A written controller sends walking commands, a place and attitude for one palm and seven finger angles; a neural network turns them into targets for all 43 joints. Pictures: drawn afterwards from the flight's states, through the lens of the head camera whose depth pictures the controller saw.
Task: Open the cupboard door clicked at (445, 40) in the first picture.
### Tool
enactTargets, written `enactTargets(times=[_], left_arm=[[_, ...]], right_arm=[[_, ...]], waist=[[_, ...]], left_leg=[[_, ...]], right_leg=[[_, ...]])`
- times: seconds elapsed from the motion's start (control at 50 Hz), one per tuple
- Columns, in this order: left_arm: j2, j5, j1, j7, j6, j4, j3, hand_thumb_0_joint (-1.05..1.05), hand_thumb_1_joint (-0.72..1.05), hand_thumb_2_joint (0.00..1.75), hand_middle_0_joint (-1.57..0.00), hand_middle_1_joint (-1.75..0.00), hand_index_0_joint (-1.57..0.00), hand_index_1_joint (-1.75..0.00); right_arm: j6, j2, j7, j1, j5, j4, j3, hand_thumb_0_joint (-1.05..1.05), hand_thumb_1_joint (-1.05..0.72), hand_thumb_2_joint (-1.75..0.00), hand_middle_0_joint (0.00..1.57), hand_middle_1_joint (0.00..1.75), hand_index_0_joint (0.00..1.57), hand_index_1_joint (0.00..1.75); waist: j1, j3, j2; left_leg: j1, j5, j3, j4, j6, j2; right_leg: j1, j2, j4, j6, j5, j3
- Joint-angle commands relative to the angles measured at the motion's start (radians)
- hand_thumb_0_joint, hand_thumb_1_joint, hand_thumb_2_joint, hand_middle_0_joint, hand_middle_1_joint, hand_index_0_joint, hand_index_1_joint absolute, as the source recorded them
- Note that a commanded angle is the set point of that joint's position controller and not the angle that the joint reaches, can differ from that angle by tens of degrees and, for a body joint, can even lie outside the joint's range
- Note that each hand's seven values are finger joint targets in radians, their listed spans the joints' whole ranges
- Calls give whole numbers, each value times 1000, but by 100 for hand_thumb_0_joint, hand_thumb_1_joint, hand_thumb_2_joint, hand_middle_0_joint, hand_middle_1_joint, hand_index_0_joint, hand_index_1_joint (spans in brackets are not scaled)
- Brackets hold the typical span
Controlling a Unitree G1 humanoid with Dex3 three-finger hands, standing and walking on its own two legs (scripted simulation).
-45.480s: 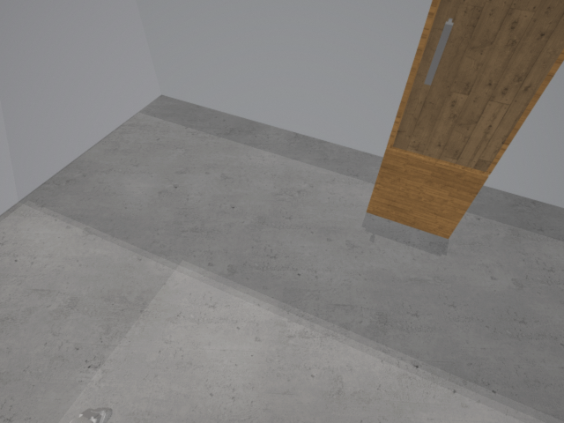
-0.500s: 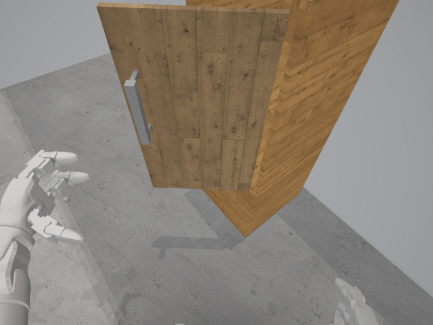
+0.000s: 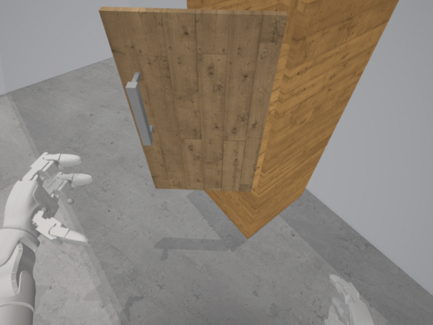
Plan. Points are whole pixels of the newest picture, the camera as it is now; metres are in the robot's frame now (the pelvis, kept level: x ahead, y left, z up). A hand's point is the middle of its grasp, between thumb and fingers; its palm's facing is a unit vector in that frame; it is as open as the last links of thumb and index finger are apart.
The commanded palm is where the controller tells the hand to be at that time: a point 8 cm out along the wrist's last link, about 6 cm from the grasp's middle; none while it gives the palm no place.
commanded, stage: move the hooked fingers beside the handle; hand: left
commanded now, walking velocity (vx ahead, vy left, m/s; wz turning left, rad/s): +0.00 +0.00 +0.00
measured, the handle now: (142, 111) +0.55 +0.22 +0.06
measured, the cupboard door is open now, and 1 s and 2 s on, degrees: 50 50 50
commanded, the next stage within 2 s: none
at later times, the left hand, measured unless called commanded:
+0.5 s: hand (89, 168) +0.36 +0.27 +0.08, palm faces +0.03 -1.00 +0.00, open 14.0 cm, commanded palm +0.33 +0.32 +0.08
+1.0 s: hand (98, 148) +0.42 +0.27 +0.08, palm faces +0.02 -1.00 +0.01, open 14.0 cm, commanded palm +0.40 +0.32 +0.07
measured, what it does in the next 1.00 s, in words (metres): stands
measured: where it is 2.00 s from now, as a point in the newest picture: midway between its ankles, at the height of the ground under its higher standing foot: outside the picture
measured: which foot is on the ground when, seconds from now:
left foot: down 0.00-1.00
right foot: down 0.00-1.00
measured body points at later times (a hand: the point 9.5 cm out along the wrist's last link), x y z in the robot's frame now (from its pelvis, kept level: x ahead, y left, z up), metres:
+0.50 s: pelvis +0.00 -0.01 -0.01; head +0.06 +0.00 +0.44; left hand +0.36 +0.32 +0.08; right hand +0.10 -0.27 -0.10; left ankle +0.01 +0.10 -0.71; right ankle +0.01 -0.12 -0.71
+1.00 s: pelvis -0.01 +0.00 -0.01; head +0.07 +0.02 +0.43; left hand +0.41 +0.33 +0.08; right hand +0.07 -0.27 -0.11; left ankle +0.01 +0.10 -0.71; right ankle +0.01 -0.12 -0.71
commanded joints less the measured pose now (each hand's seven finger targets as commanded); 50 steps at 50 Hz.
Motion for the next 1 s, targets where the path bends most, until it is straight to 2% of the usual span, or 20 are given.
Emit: enactTargets(times=[0.0,0.06,0.08,0.12,0.16,0.2,0.28,0.3,0.38,0.4,0.44,0.54,0.58,0.62,0.7,0.72,0.74,0.86,0.94,0.98], left_arm=[[288,-17,-285,7,-69,-182,86,0,-50,30,-30,-120,-30,-120],[256,-4,-425,4,-77,-148,30,0,-50,30,-30,-120,-30,-120],[271,4,-429,5,-78,-111,39,0,-50,30,-30,-120,-30,-120],[305,12,-496,5,-84,-78,50,0,-50,30,-30,-120,-30,-120],[317,24,-506,5,-92,-50,54,0,-50,30,-30,-120,-30,-120],[341,26,-514,5,-88,10,71,0,-50,30,-30,-120,-30,-120],[366,34,-515,5,-100,60,96,0,-50,30,-30,-120,-30,-120],[382,32,-522,1,-99,79,103,0,-50,30,-30,-120,-30,-120],[373,36,-558,1,-113,107,94,0,-50,30,-30,-120,-30,-120],[404,32,-551,-1,-116,121,122,0,-50,30,-30,-120,-30,-120],[397,39,-574,-8,-126,101,108,0,-50,30,-30,-120,-30,-120],[419,42,-614,-13,-140,139,124,0,-50,30,-30,-120,-30,-120],[392,47,-654,-13,-146,150,90,0,-50,30,-30,-120,-30,-120],[438,48,-701,-15,-150,191,122,0,-50,30,-30,-120,-30,-120],[423,64,-787,-22,-168,234,84,0,-50,30,-30,-120,-30,-120],[464,70,-783,-19,-173,240,118,0,-50,30,-30,-120,-30,-120],[453,76,-783,-18,-174,252,104,0,-50,30,-30,-120,-30,-120],[465,98,-885,-4,-168,377,89,0,-50,30,-30,-120,-30,-120],[503,119,-944,4,-192,385,101,0,-50,30,-30,-120,-30,-120],[479,123,-956,7,-199,400,84,0,-50,30,-30,-120,-30,-120]], right_arm=[[-46,-153,-16,-22,0,-120,-62,0,-90,-90,20,30,20,30],[-44,-150,-25,-24,4,-107,-58,0,-90,-90,20,30,20,30],[-43,-151,-27,-20,6,-102,-59,0,-90,-90,20,30,20,30],[-37,-157,-29,-11,3,-94,-59,0,-90,-90,20,30,20,30],[-34,-156,-29,-6,3,-92,-60,0,-90,-90,20,30,20,30],[-24,-162,-25,10,-1,-92,-58,0,-90,-90,20,30,20,30],[-8,-160,-14,23,0,-98,-64,0,-90,-90,20,30,20,30],[-2,-165,-12,30,-2,-102,-62,0,-90,-90,20,30,20,30],[13,-168,-4,56,0,-102,-71,0,-90,-90,20,30,20,30],[19,-172,-4,62,-3,-103,-72,0,-90,-90,20,30,20,30],[28,-170,-1,70,-1,-102,-75,0,-90,-90,20,30,20,30],[47,-174,0,94,-3,-90,-82,0,-90,-90,20,30,20,30],[52,-172,0,94,-1,-85,-79,0,-90,-90,20,30,20,30],[61,-181,-4,108,-4,-71,-82,0,-90,-90,20,30,20,30],[72,-180,-6,119,-6,-65,-80,0,-90,-90,20,30,20,30],[75,-184,-5,126,-8,-61,-83,0,-90,-90,20,30,20,30],[79,-181,-4,127,-7,-63,-80,0,-90,-90,20,30,20,30],[104,-190,0,145,-9,-50,-78,0,-90,-90,20,30,20,30],[120,-192,5,160,-15,-52,-78,0,-90,-90,20,30,20,30],[126,-189,7,168,-17,-48,-78,0,-90,-90,20,30,20,30]], waist=[[-12,-215,28],[-39,-206,46],[-36,-196,64],[-41,-220,30],[-31,-255,67],[-26,-263,27],[-15,-290,67],[-13,-290,49],[-25,-307,25],[-20,-307,14],[-27,-337,56],[-36,-338,42],[-50,-318,71],[-58,-322,36],[-69,-331,69],[-58,-368,68],[-59,-367,92],[-86,-325,45],[-85,-386,90],[-92,-401,85]], left_leg=[[111,229,-73,-115,-11,-21],[108,165,-78,-118,-11,-23],[104,146,-79,-120,-11,-23],[96,143,-80,-114,-7,-23],[101,161,-78,-108,-9,-25],[82,187,-77,-99,-7,-24],[67,218,-64,-91,-9,-26],[52,230,-65,-84,-8,-25],[44,237,-59,-79,-4,-23],[37,256,-59,-74,-2,-22],[48,272,-52,-73,-2,-23],[42,270,-53,-67,1,-20],[46,252,-55,-69,1,-21],[33,239,-57,-60,3,-18],[43,246,-63,-51,3,-17],[54,266,-67,-47,1,-15],[57,271,-65,-47,-1,-16],[7,219,-75,-38,1,-10],[28,249,-78,-20,-3,-8],[44,276,-82,-12,-4,-5]], right_leg=[[81,47,-78,-18,201,54],[39,43,-85,-14,139,58],[29,41,-90,-16,115,61],[42,40,-90,-15,114,69],[53,37,-81,-17,131,71],[75,40,-70,-19,165,72],[84,38,-59,-16,205,76],[100,41,-50,-20,222,78],[87,43,-48,-11,241,79],[101,45,-43,-15,263,82],[99,44,-38,-12,283,83],[84,49,-35,-11,281,84],[53,50,-40,-12,255,81],[45,52,-38,-10,245,84],[13,54,-23,-16,236,78],[24,54,-20,-15,249,80],[17,53,-17,-16,249,78],[-42,54,-12,-11,198,70],[-51,57,8,-14,211,71],[-65,59,14,-13,221,66]])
